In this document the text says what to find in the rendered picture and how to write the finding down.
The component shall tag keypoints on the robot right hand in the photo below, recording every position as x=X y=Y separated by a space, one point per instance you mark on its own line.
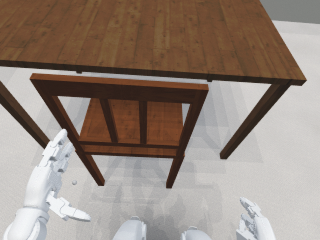
x=259 y=228

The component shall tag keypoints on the chair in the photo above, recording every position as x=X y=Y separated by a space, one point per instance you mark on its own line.
x=125 y=117

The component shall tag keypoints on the robot left hand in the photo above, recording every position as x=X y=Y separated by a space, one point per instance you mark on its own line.
x=47 y=175

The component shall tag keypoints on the table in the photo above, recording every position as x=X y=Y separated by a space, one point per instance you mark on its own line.
x=213 y=40

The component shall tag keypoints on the left robot forearm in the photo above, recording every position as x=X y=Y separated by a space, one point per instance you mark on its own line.
x=29 y=224

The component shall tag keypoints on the left robot thigh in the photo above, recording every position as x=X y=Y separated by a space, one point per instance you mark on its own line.
x=131 y=230

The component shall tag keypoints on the right robot shin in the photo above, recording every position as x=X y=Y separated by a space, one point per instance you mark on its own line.
x=192 y=228

